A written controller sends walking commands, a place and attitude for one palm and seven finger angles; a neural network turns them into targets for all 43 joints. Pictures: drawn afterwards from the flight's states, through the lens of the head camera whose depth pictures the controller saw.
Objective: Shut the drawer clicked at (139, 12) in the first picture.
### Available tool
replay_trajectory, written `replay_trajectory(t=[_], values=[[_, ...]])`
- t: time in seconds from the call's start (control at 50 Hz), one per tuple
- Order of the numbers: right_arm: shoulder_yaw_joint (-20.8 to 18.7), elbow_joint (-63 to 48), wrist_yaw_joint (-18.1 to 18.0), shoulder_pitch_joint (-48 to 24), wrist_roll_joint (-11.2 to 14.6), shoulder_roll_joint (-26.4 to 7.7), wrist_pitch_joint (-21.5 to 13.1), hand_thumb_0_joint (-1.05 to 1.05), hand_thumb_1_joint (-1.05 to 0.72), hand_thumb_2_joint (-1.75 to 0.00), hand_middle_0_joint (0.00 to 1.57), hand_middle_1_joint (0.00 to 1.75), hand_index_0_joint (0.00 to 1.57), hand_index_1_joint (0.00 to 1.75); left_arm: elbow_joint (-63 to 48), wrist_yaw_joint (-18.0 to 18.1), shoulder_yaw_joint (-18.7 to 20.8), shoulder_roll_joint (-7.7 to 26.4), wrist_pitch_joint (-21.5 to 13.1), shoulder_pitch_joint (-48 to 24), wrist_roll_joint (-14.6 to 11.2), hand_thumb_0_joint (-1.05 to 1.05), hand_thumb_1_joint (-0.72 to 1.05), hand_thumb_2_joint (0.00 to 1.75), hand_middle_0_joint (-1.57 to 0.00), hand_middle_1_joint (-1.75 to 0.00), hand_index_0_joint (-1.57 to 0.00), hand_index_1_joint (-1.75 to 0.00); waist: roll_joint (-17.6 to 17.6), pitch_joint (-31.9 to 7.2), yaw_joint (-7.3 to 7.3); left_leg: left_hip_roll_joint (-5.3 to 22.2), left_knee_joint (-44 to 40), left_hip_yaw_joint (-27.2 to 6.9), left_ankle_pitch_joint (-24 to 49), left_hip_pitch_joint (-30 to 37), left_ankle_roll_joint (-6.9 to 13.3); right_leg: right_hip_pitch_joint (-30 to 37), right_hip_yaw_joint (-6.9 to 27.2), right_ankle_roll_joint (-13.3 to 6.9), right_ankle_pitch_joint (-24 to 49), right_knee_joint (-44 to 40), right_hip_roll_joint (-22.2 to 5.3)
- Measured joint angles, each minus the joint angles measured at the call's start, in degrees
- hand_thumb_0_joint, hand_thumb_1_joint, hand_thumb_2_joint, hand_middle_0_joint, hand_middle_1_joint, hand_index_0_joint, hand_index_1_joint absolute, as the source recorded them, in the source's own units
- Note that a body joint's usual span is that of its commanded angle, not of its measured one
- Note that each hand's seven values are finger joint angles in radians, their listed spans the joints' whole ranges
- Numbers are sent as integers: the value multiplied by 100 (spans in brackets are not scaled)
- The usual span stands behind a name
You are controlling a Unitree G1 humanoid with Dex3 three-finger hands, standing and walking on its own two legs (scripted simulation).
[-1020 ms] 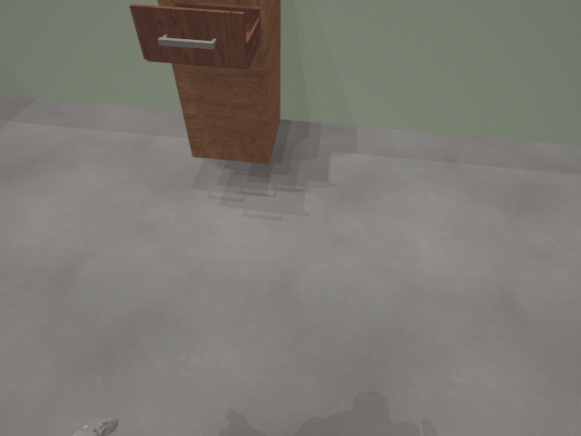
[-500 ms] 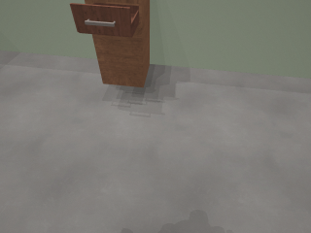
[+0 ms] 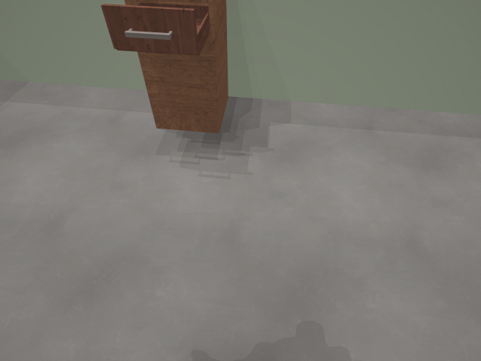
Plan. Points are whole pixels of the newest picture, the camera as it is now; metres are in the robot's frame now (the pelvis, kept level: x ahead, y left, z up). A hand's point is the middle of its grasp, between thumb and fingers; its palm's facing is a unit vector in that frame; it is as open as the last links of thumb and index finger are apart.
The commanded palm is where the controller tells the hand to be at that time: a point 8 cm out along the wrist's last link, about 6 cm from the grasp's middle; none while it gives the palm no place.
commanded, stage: look at it before walking up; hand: left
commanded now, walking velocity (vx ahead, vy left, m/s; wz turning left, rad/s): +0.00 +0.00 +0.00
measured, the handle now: (149, 33) +1.32 +0.46 -0.02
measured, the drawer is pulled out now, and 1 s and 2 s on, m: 0.28 0.28 0.28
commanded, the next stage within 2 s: walk to a spot facing it in 0.62 s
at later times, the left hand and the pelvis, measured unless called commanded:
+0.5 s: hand out of the picture +0.09 +0.24 -0.15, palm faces -0.02 -0.94 -0.33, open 7.4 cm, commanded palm none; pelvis +0.01 +0.00 +0.00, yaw +0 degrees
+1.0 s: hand out of the picture +0.04 +0.23 -0.18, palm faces +0.12 -0.97 -0.22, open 7.4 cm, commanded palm none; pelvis +0.04 +0.02 -0.01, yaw +7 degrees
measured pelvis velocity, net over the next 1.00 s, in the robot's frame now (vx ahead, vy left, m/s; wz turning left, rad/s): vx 0.04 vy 0.02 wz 0.12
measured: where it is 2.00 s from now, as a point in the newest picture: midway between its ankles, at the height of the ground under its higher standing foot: (191, 305)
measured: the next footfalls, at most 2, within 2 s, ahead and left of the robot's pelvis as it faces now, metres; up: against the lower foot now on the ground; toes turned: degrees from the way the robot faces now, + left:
left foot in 1.08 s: +0.11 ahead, +0.15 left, +0.00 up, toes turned +18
right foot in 1.66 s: +0.48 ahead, +0.10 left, +0.00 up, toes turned +12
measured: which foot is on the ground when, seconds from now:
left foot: down 0.00-0.86, up 0.88-1.00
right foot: down 0.00-1.00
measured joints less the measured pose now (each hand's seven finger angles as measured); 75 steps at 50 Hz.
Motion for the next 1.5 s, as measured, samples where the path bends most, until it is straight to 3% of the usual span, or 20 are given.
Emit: replay_trajectory(t=[0.76, 0.86, 0.92, 0.98, 1.06, 1.1, 1.14, 1.18, 1.22, 1.36, 1.5], values=[[21, 19, -33, -118, 14, 9, -9, 1, -90, -90, 20, 30, 21, 30, 52, 23, 24, 31, -28, -2, -9, 0, 90, 90, -20, -30, -20, -30, -15, 18, 29, 37, -198, -21, 5, 216, -37, 229, -23, -26, 12, -217, 35], [16, -29, -15, 172, -49, 134, 126, 1, -90, -90, 20, 30, 21, 30, -20, 33, 52, -153, 71, 187, 31, 0, 90, 90, -20, -30, -20, -30, 25, -162, -6, 32, 381, -146, -429, -81, -8, 132, -171, -13, -219, 48, 22], [-21, -70, 34, 499, -62, 288, 238, 1, -91, -90, 20, 30, 20, 30, -149, 12, 109, -302, 55, 431, 67, 0, 90, 90, -20, -30, -20, -30, -13, -264, 4, 83, 1511, 1, -1226, -593, 13, 178, -375, -21, -376, 86, -49], [-74, -118, 127, 727, -52, 445, 262, 1, -91, -90, 20, 30, 20, 30, -190, 7, 159, -413, -47, 703, 91, 0, 90, 90, -20, -30, -20, -30, -121, -209, 29, 191, 2411, 241, -1350, -1052, 4, 378, -561, 53, -436, -35, -190], [-120, -286, 210, 923, -28, 619, 161, 1, -91, -90, 20, 30, 20, 30, -114, -15, 225, -457, -68, 978, 110, 0, 90, 90, -21, -30, -20, -30, -273, -54, -33, 340, 1772, 564, -1076, -1087, -8, 555, -855, 298, -765, 201, -475], [-162, -393, 205, 1018, -48, 634, 23, 1, -90, -90, 20, 30, 21, 30, -72, -36, 259, -480, -26, 1103, 72, 0, 90, 90, -21, -30, -20, -30, -304, 9, -73, 270, 1433, 674, -528, -987, 100, 329, -911, 269, -1210, 1016, -692], [-203, -418, 130, 1069, -59, 691, -98, 1, -90, -90, 20, 30, 21, 30, -14, -45, 285, -514, 100, 1139, 59, 0, 90, 90, -20, -30, -20, -30, -317, 43, -87, 148, 1698, 741, -692, -1003, 326, -353, -511, 168, -1674, 2623, -663], [-202, -390, 54, 1173, -44, 786, -134, 1, -91, -90, 20, 30, 21, 30, 27, -57, 321, -543, 148, 1099, 77, 1, 90, 90, -20, -30, -20, -30, -306, 21, -107, 29, 1482, 759, -847, -781, 457, -1014, -317, 79, -1425, 3816, -571], [-175, -310, -4, 1308, -36, 914, -180, 1, -91, -90, 20, 30, 21, 30, 9, -85, 348, -553, 113, 976, 105, 1, 91, 90, -20, -30, -20, -30, -308, -3, -116, -110, 1010, 704, -711, -477, 480, -1528, -299, 86, -878, 4321, -567], [-104, -1, -97, 1673, 24, 1312, -364, 1, -90, -90, 20, 30, 21, 30, -259, -59, 349, -726, -30, 517, 97, 1, 91, 90, -20, -30, -20, -30, -204, -13, -74, -403, -396, 362, -377, 601, 568, -2495, -331, 247, 123, 4106, -585], [-106, 128, -181, 1862, 11, 1499, -432, 1, -90, -90, 20, 30, 21, 30, -284, -64, 335, -898, 2, 142, 57, 0, 91, 90, -20, -30, -20, -30, -179, 12, -199, -515, -930, 120, -648, 1437, 559, -2708, -501, 226, 448, 3116, -548]])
